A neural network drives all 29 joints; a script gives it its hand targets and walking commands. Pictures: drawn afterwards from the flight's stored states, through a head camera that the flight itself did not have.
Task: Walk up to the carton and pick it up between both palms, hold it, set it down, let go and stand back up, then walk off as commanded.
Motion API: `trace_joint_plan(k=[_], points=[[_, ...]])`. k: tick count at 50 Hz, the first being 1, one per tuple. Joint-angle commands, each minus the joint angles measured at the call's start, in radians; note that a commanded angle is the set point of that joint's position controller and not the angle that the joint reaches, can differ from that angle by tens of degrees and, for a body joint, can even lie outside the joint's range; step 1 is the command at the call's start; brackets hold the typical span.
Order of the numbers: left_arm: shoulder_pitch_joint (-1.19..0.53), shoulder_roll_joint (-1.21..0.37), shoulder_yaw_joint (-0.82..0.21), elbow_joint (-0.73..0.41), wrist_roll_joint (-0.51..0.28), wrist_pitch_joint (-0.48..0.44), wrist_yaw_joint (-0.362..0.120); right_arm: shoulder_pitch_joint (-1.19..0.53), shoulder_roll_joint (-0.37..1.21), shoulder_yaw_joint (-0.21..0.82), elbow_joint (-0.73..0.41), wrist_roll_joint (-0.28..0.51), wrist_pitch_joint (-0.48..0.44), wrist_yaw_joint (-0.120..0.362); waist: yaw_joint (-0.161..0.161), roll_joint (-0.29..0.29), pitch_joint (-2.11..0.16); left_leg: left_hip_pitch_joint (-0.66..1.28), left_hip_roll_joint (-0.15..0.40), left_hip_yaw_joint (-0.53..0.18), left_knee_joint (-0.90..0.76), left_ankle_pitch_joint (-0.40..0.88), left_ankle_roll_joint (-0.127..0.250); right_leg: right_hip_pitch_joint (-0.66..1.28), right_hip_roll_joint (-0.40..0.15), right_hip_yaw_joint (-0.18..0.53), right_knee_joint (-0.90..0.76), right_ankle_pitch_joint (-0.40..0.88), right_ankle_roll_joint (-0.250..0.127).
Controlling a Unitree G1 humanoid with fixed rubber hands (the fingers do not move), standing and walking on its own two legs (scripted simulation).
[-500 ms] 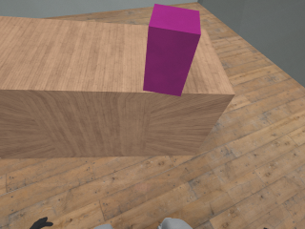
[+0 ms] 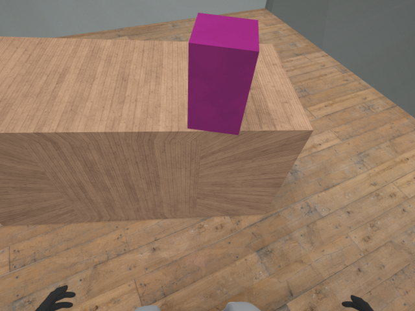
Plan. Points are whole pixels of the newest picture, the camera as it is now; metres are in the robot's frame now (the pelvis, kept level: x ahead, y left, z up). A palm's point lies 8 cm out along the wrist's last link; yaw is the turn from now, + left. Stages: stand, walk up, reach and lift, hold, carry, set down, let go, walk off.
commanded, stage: walk up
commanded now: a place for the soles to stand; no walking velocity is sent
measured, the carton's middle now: (219, 78) +0.70 -0.05 +0.04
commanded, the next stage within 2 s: none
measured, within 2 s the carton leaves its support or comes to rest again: neither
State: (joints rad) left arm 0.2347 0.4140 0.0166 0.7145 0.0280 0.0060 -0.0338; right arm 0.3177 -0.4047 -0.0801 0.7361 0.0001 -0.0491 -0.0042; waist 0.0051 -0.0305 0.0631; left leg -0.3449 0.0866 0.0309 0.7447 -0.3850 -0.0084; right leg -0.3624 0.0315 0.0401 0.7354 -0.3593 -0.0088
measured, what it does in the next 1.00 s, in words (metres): walks ahead: left foot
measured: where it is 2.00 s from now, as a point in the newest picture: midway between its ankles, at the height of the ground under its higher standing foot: (215, 283)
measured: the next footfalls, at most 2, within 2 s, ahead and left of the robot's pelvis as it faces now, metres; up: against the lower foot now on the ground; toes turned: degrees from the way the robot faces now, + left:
left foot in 0.98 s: +0.27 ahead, +0.09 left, +0.00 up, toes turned +4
right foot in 1.42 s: +0.28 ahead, -0.18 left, +0.00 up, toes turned -5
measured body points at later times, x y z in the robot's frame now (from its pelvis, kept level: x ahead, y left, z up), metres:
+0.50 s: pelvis +0.01 +0.00 +0.00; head +0.02 +0.01 +0.45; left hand +0.13 +0.30 -0.10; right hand +0.10 -0.33 -0.08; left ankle +0.00 +0.15 -0.71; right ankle +0.02 -0.12 -0.71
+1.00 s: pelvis +0.11 -0.01 +0.00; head +0.14 +0.00 +0.45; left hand +0.14 +0.30 -0.12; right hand +0.23 -0.35 -0.07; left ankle +0.23 +0.09 -0.72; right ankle +0.04 -0.13 -0.71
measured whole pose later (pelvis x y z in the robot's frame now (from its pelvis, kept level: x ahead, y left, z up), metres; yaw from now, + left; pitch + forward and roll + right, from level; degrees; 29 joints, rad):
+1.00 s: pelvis +0.11 -0.01 +0.00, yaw -2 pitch +1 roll -1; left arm 0.48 0.42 0.02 0.71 0.03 -0.05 -0.05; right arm 0.26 -0.43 -0.08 0.74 0.00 -0.09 0.00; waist 0.03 -0.03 0.04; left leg -0.50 0.05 0.09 0.64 -0.19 0.01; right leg -0.24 0.04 0.03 0.71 -0.46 -0.03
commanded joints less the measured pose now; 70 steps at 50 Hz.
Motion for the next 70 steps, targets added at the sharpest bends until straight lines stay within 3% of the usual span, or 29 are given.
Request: trace_joint_plan(k=[1, 4, 5, 10, 15, 21, 22, 23, 25, 28, 30, 31, 32, 33, 34, 35, 38, 44, 46, 48, 49, 50, 51, 53, 56, 62, 67, 69, 70], points=[[-0.018, 0.187, 0.066, 0.005, -0.009, -0.035, 0.027, -0.015, -0.26, -0.042, -0.029, -0.009, -0.032, -0.022, 0.007, 0.099, -0.108, 0.016, 0.162, -0.224, -0.198, 0.162, 0.159, 0.028, -0.049, 0.036, -0.016, 0.13, -0.028], [-0.033, 0.234, 0.073, 0.002, -0.002, -0.049, 0.026, -0.036, -0.182, -0.021, -0.039, 0.005, -0.017, -0.023, -0.014, -0.054, -0.114, -0.012, -0.02, -0.013, 0.004, 0.121, 0.051, 0.047, -0.178, 0.28, -0.207, 0.195, -0.126], [-0.05, 0.23, 0.07, -0.003, -0.006, -0.049, 0.029, -0.024, -0.174, -0.019, -0.032, 0.007, -0.014, -0.024, -0.022, -0.063, -0.11, -0.002, -0.041, -0.013, -0.003, 0.057, 0.045, 0.032, -0.197, 0.298, -0.214, 0.18, -0.152], [-0.064, 0.186, 0.06, -0.009, -0.01, -0.036, 0.025, -0.011, -0.257, -0.04, -0.023, -0.012, -0.031, -0.023, -0.015, 0.079, -0.115, 0.063, 0.113, -0.2, -0.192, 0.156, 0.119, -0.026, -0.063, 0.079, -0.05, 0.174, -0.043], [-0.068, 0.218, 0.066, -0.007, -0.005, -0.043, 0.024, -0.044, -0.197, -0.022, -0.028, -0.001, -0.02, -0.023, -0.018, -0.022, -0.12, 0.034, 0.004, -0.045, -0.07, 0.139, 0.061, 0.014, -0.149, 0.218, -0.175, 0.189, -0.106], [-0.062, 0.195, 0.062, -0.006, -0.006, -0.036, 0.023, -0.045, -0.238, -0.033, -0.026, -0.011, -0.028, -0.022, -0.007, 0.055, -0.118, 0.034, 0.081, -0.148, -0.162, 0.142, 0.105, 0.008, -0.085, 0.113, -0.098, 0.165, -0.056], [-0.003, 0.252, 0.11, -0.053, 0.021, -0.046, -0.014, 0.064, -0.317, -0.072, -0.032, -0.021, -0.046, -0.007, -0.028, 0.029, -0.175, 0.113, 0.098, -0.212, -0.179, -0.276, 0.152, -0.06, -0.073, 0.16, -0.073, -0.232, -0.089], [-0.012, 0.246, 0.116, -0.051, 0.028, -0.043, -0.027, 0.089, -0.34, -0.085, -0.015, -0.027, -0.047, -0.002, -0.043, 0.059, -0.109, 0.133, 0.132, -0.293, -0.251, -0.512, 0.18, -0.189, -0.06, 0.162, -0.066, -0.405, -0.082], [-0.042, 0.208, 0.111, -0.068, 0.028, -0.044, -0.039, 0.102, -0.368, -0.102, -0.012, -0.029, -0.053, -0.001, -0.055, 0.195, -0.005, 0.198, 0.28, -0.454, -0.418, -0.547, 0.242, -0.339, -0.032, 0.006, 0.121, -0.202, -0.036], [-0.038, 0.215, 0.117, -0.071, 0.021, -0.067, -0.042, 0.1, -0.369, -0.104, -0.026, -0.031, -0.061, -0.003, -0.051, 0.137, -0.008, 0.181, 0.277, -0.369, -0.379, -0.294, 0.248, -0.248, -0.072, -0.016, 0.023, -0.16, -0.015], [0.108, 0.21, 0.135, -0.032, 0.017, -0.073, -0.045, -0.007, -0.336, -0.09, -0.057, -0.036, -0.049, 0.008, 0.043, 0.15, -0.035, -0.021, 0.19, -0.18, -0.252, -0.243, 0.179, 0.058, -0.03, -0.066, -0.12, -0.099, -0.025], [0.255, 0.229, 0.151, 0.009, 0.012, -0.079, -0.034, -0.056, -0.268, -0.067, -0.083, -0.04, -0.042, 0.008, 0.121, 0.017, -0.06, -0.177, 0.091, -0.053, 0.005, -0.16, 0.12, 0.274, -0.022, 0.026, -0.26, -0.13, -0.036], [0.353, 0.333, 0.174, 0.015, 0.023, -0.094, -0.017, -0.079, -0.154, -0.029, -0.128, -0.021, -0.042, 0.009, 0.153, -0.298, -0.053, -0.459, -0.079, 0.059, 0.385, -0.154, 0.035, 0.424, -0.243, 0.534, -0.471, -0.241, -0.095], [0.3, 0.372, 0.178, -0.015, 0.018, -0.096, -0.01, -0.113, -0.208, -0.032, -0.137, -0.024, -0.036, -0.008, 0.135, -0.194, -0.001, -0.596, -0.091, -0.038, 0.418, -0.223, 0.032, 0.409, -0.355, 0.714, -0.496, -0.135, -0.194], [0.244, 0.355, 0.17, -0.045, 0.001, -0.09, -0.002, -0.096, -0.252, -0.036, -0.123, -0.021, -0.039, -0.013, 0.111, -0.041, 0.019, -0.548, -0.05, -0.108, 0.433, -0.151, 0.042, 0.342, -0.365, 0.651, -0.459, -0.018, -0.207], [0.217, 0.321, 0.16, -0.053, -0.006, -0.093, 0.007, -0.033, -0.25, -0.04, -0.104, -0.015, -0.044, -0.007, 0.074, -0.002, 0.014, -0.52, -0.03, -0.1, 0.424, -0.072, 0.038, 0.391, -0.321, 0.529, -0.387, 0.234, -0.189], [0.235, 0.249, 0.136, -0.068, -0.002, -0.094, 0.02, -0.016, -0.213, -0.036, -0.108, -0.017, -0.042, 0.003, 0.059, -0.093, -0.062, -0.447, -0.017, -0.021, 0.313, -0.044, 0.037, 0.432, -0.22, 0.285, -0.275, 0.656, -0.159], [0.274, 0.249, 0.128, -0.089, -0.007, -0.077, 0.013, -0.096, -0.18, -0.031, -0.101, -0.015, -0.047, 0.004, 0.088, -0.155, -0.052, -0.302, -0.04, 0.047, 0.041, 0.106, 0.042, 0.319, -0.21, 0.236, -0.28, 0.546, -0.186], [0.209, 0.247, 0.12, -0.107, -0.01, -0.069, 0.004, -0.041, -0.177, -0.038, -0.071, -0.011, -0.058, 0.003, 0.041, -0.161, -0.051, -0.101, -0.073, 0.081, -0.054, 0.168, 0.054, 0.163, -0.189, 0.178, -0.253, 0.488, -0.181], [0.169, 0.213, 0.106, -0.128, -0.019, -0.064, -0.001, 0.142, -0.206, -0.06, -0.007, -0.012, -0.073, -0.011, -0.064, -0.049, -0.148, 0.286, -0.12, 0.101, -0.222, 0.265, 0.071, -0.004, -0.123, 0.077, -0.01, 0.486, -0.137], [0.189, 0.147, 0.085, -0.134, -0.018, -0.066, -0.005, 0.282, -0.261, -0.086, 0.027, -0.02, -0.078, -0.022, -0.133, 0.08, -0.247, 0.502, -0.011, -0.028, -0.257, 0.226, 0.112, -0.138, -0.061, 0.03, 0.224, 0.32, -0.1], [0.25, 0.071, 0.068, -0.128, -0.018, -0.068, -0.009, 0.351, -0.332, -0.106, 0.035, -0.034, -0.083, -0.031, -0.128, 0.226, -0.297, 0.652, 0.227, -0.4, -0.307, -0.044, 0.176, -0.354, 0.02, 0.031, 0.384, -0.117, -0.051], [0.23, 0.189, 0.09, -0.11, -0.008, -0.05, -0.005, 0.248, -0.384, -0.111, -0.006, -0.013, -0.075, -0.033, -0.092, 0.142, -0.215, 0.438, 0.384, -0.706, -0.507, -0.511, 0.242, -0.417, -0.011, 0.034, 0.48, -0.174, -0.034], [0.22, 0.274, 0.116, -0.066, -0.003, -0.03, -0.016, 0.041, -0.358, -0.099, -0.036, -0.007, -0.068, -0.023, -0.005, 0.062, 0.046, 0.092, 0.342, -0.571, -0.543, -0.592, 0.237, -0.372, -0.081, 0.058, 0.488, -0.115, -0.029], [0.314, 0.218, 0.121, -0.005, 0.0, -0.018, -0.043, 0.026, -0.303, -0.079, -0.048, -0.02, -0.08, -0.012, 0.034, 0.153, 0.066, -0.062, 0.189, -0.249, -0.549, -0.317, 0.168, -0.183, -0.101, 0.011, 0.348, 0.009, -0.007], [0.189, 0.207, 0.115, -0.027, 0.012, -0.004, -0.06, 0.098, -0.34, -0.108, -0.048, -0.016, -0.069, -0.003, -0.026, 0.211, 0.042, 0.03, 0.199, -0.212, -0.524, -0.342, 0.207, -0.188, -0.114, -0.046, 0.149, -0.015, 0.019], [0.201, 0.197, 0.124, -0.033, 0.013, -0.02, -0.052, 0.069, -0.345, -0.106, -0.063, -0.017, -0.055, -0.004, -0.01, 0.189, -0.064, 0.041, 0.217, -0.175, -0.398, -0.212, 0.207, -0.021, -0.107, -0.07, -0.022, -0.043, -0.009], [0.292, 0.2, 0.134, -0.003, 0.014, -0.033, -0.043, -0.002, -0.31, -0.086, -0.074, -0.019, -0.043, -0.007, 0.064, 0.092, -0.083, -0.097, 0.163, -0.087, -0.25, -0.227, 0.16, 0.185, -0.085, -0.071, -0.184, 0.053, -0.04], [0.378, 0.229, 0.149, 0.028, 0.02, -0.039, -0.033, 0.009, -0.253, -0.065, -0.075, -0.024, -0.034, -0.012, 0.103, -0.051, -0.1, -0.182, 0.095, -0.028, -0.058, -0.269, 0.123, 0.3, -0.055, -0.045, -0.242, 0.013, -0.036]])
